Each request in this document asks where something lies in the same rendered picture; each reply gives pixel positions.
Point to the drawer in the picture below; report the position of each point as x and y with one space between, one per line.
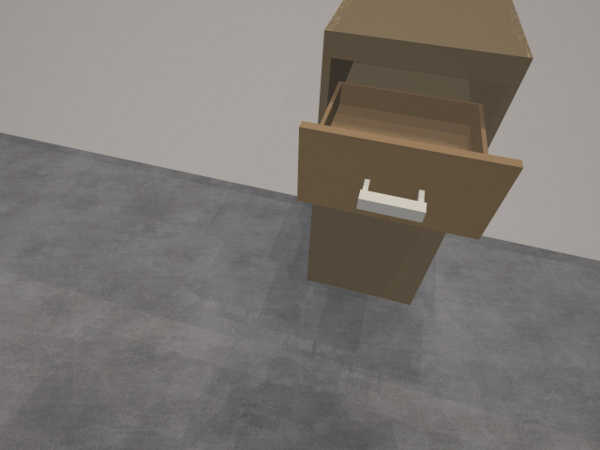
403 142

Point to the handle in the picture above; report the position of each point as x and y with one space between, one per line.
391 205

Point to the cabinet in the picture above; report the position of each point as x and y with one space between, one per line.
471 50

